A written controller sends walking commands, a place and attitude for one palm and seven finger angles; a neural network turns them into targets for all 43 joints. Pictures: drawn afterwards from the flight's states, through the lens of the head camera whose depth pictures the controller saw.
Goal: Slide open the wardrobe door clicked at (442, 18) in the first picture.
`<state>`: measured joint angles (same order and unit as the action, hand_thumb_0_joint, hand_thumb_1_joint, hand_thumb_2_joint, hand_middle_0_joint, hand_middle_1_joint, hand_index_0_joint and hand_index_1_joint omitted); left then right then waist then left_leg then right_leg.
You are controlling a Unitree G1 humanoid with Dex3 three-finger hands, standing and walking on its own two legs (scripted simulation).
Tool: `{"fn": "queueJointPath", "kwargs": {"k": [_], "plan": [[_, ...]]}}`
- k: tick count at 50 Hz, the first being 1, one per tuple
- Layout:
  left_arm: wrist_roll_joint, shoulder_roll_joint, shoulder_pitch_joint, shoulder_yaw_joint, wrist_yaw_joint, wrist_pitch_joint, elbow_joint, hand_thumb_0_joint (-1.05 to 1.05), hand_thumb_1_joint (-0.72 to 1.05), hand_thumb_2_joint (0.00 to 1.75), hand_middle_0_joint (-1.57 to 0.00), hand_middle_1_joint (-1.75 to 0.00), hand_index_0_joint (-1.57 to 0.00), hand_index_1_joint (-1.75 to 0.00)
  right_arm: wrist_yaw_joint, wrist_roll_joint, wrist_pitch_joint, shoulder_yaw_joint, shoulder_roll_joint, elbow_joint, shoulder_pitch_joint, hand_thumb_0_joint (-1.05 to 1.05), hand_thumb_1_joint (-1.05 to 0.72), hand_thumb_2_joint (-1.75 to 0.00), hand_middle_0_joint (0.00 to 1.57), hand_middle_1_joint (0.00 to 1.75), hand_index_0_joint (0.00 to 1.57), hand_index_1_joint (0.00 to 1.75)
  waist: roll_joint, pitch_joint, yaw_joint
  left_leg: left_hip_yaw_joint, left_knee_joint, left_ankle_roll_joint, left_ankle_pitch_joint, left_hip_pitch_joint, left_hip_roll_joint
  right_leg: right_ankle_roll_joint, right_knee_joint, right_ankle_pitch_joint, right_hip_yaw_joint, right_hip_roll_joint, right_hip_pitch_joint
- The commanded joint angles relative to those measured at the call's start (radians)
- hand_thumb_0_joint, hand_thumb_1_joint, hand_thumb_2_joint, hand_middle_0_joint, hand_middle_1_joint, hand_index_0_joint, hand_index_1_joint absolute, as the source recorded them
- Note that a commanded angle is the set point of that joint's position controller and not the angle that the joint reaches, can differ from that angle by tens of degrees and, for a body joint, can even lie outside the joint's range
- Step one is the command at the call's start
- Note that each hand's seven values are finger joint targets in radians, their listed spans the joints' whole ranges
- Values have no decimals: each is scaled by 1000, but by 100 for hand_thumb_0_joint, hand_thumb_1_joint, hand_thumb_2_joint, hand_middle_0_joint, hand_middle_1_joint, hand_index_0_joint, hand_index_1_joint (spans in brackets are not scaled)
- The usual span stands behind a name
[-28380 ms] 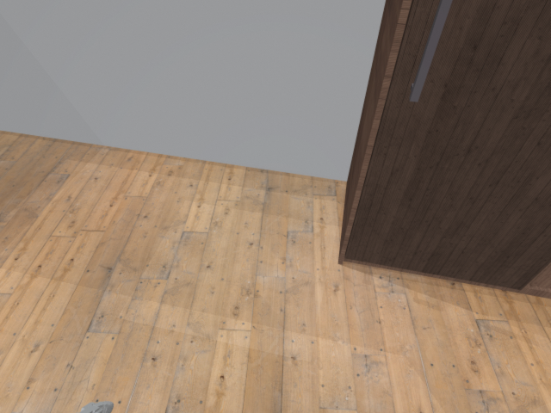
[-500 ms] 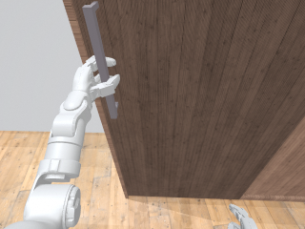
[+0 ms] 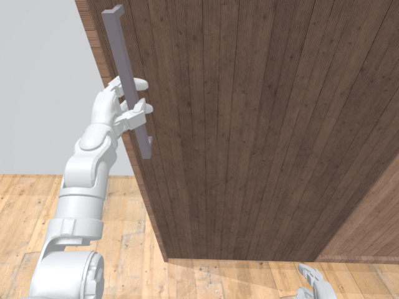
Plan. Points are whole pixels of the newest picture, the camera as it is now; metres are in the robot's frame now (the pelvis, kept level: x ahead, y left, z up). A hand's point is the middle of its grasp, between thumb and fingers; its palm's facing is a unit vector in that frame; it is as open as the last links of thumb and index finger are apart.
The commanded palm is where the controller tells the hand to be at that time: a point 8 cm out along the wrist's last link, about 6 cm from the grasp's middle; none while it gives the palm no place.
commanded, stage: grip the handle and tug to test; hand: left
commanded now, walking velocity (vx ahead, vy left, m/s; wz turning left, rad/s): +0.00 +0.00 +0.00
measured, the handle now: (135, 94) +0.45 +0.16 +0.22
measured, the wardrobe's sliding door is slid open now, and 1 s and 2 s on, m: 0.00 0.00 0.00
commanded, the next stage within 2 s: tug the door sideways, standing still in 0.30 s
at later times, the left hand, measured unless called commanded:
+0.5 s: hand (140, 115) +0.39 +0.14 +0.21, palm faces +0.02 -1.00 -0.02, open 5.9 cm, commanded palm +0.37 +0.18 +0.21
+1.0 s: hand (143, 114) +0.39 +0.13 +0.21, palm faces +0.10 -0.99 -0.06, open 5.8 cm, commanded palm +0.37 +0.13 +0.21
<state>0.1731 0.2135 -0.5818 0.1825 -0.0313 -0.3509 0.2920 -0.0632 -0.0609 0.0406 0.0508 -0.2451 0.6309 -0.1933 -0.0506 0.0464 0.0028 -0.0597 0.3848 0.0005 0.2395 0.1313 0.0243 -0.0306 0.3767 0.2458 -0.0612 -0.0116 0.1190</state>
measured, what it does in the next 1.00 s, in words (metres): stands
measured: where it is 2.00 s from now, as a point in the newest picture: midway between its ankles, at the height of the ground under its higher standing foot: outside the picture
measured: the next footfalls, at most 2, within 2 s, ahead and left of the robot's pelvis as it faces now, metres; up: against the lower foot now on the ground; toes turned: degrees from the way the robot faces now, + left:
right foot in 1.54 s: +0.06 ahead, -0.16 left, +0.00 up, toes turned +0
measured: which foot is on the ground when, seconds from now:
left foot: down 0.00-1.00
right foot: down 0.00-1.00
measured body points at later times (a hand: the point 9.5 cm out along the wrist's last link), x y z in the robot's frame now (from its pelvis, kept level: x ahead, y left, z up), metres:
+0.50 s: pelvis +0.03 +0.00 +0.00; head +0.02 -0.02 +0.45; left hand +0.38 +0.19 +0.21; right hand +0.21 -0.23 -0.09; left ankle -0.02 +0.12 -0.74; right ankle -0.03 -0.10 -0.74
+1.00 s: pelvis +0.00 +0.01 -0.01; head -0.01 -0.01 +0.44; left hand +0.38 +0.18 +0.21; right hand +0.19 -0.19 -0.11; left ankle -0.02 +0.12 -0.74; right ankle -0.03 -0.10 -0.74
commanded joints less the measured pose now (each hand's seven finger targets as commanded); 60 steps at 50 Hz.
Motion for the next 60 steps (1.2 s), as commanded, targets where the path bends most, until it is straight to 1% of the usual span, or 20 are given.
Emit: {"fn": "queueJointPath", "kwargs": {"k": [1,3,4,8,13,15,18,20,22,24,26,28,30,36,39,47,52,58,59,60], "plan": [[24,203,-319,89,-21,73,-290,0,90,90,-45,-140,-45,-140,-10,7,-46,-42,-109,-168,146,0,-90,-90,20,30,20,30,95,317,51,30,11,45,-440,-114,-28,4,6,-544,22,5,-139],[29,183,-314,70,-29,66,-339,0,90,90,-45,-140,-45,-140,-7,2,-42,-38,-102,-179,161,0,-90,-90,20,30,20,30,71,322,48,26,9,45,-443,-115,-29,4,9,-561,26,8,-144],[31,167,-314,56,-32,64,-353,0,90,90,-45,-140,-45,-140,-6,3,-42,-37,-102,-181,160,0,-90,-90,20,30,20,30,86,319,44,26,10,45,-448,-113,-30,5,12,-570,22,8,-148],[35,202,-185,102,-34,46,-441,0,90,90,-45,-140,-45,-140,3,2,-31,-39,-102,-204,177,0,-90,-90,20,30,20,30,64,335,70,20,14,42,-503,-114,-27,4,26,-637,24,11,-179],[37,168,-77,77,-37,11,-539,0,90,90,-45,-140,-45,-140,12,3,-22,-39,-98,-222,186,0,-90,-90,20,30,20,30,69,332,72,21,24,41,-565,-120,-20,6,40,-683,18,10,-179],[35,153,-77,59,-36,-6,-582,0,90,90,-45,-140,-45,-140,16,5,-21,-39,-98,-225,189,0,-90,-90,20,30,20,30,37,333,69,23,32,39,-598,-134,-19,6,44,-702,20,10,-169],[39,180,-12,91,-30,-31,-616,0,90,90,-45,-140,-45,-140,17,6,-14,-40,-99,-228,190,0,-90,-90,20,30,20,30,68,347,75,22,38,39,-613,-130,-17,10,50,-731,19,11,-184],[37,155,-33,62,-31,-49,-631,0,90,90,-45,-140,-45,-140,18,6,-12,-39,-98,-224,191,0,-90,-90,20,30,20,30,64,336,65,25,41,38,-618,-135,-18,9,50,-720,15,8,-167],[33,88,-200,-33,-23,-62,-606,0,90,90,-45,-140,-45,-140,12,4,-17,-37,-99,-200,191,0,-90,-90,20,30,20,30,40,291,26,34,49,37,-596,-152,-15,8,38,-654,13,4,-103],[26,95,-308,-24,-4,-77,-514,0,90,90,-45,-140,-45,-140,2,8,-24,-39,-104,-166,173,0,-90,-90,20,30,20,30,52,260,6,39,54,38,-549,-155,-18,7,24,-602,13,-4,-55],[16,65,-321,-50,8,-85,-502,0,90,90,-45,-140,-45,-140,-2,10,-28,-43,-106,-161,168,0,-90,-90,20,30,20,30,65,275,4,41,67,41,-575,-164,-21,6,35,-620,11,-3,-60],[7,26,-352,-88,13,-89,-505,0,90,90,-45,-140,-45,-140,-3,14,-30,-41,-96,-157,160,0,-90,-90,20,30,20,30,21,324,2,46,87,40,-649,-187,-26,7,56,-671,7,4,-67],[-1,-4,-394,-122,20,-82,-497,0,90,90,-45,-140,-45,-140,-1,19,-34,-40,-91,-147,156,0,-90,-90,20,30,20,30,17,352,-5,57,94,36,-660,-206,-26,5,64,-662,5,5,-59],[-14,-78,-463,-207,18,-31,-415,0,90,90,-45,-140,-45,-140,-1,24,-36,-37,-88,-137,162,0,-90,-90,20,30,20,30,86,300,-24,79,85,41,-544,-187,-23,2,59,-553,-2,3,-18],[-14,-122,-530,-247,9,-13,-385,0,90,90,-45,-140,-45,-140,0,24,-41,-33,-77,-133,161,0,-90,-90,20,30,20,30,73,313,-33,86,98,41,-571,-202,-24,2,69,-560,-3,4,-3],[-17,-212,-667,-333,18,45,-287,0,90,90,-45,-140,-45,-140,9,21,-58,-30,-68,-116,159,0,-90,-90,20,30,20,30,25,300,-52,113,84,30,-436,-200,-19,-7,56,-400,-7,2,56],[-16,-213,-741,-330,33,88,-242,0,90,90,-45,-140,-45,-140,11,23,-77,-34,-72,-94,135,0,-90,-90,20,30,20,30,12,332,-58,126,75,19,-410,-215,-19,-10,51,-349,-11,-2,75],[-2,-234,-779,-335,36,122,-142,0,90,90,-45,-140,-45,-140,8,18,-107,-33,-74,-70,123,0,-90,-90,20,30,20,30,34,296,-62,131,58,17,-316,-186,-19,-10,38,-270,-11,-6,103],[0,-203,-833,-311,42,130,-159,0,90,90,-45,-140,-45,-140,5,17,-112,-32,-78,-64,116,0,-90,-90,20,30,20,30,31,310,-63,132,52,14,-300,-183,-21,-11,34,-259,-11,-6,98],[-71,301,-695,15,114,273,-92,0,90,90,-45,-140,-45,-140,-16,31,-103,-47,-136,-64,101,0,-90,-90,20,30,20,30,48,195,-16,142,53,67,-201,-18,64,32,24,-112,37,48,128]]}}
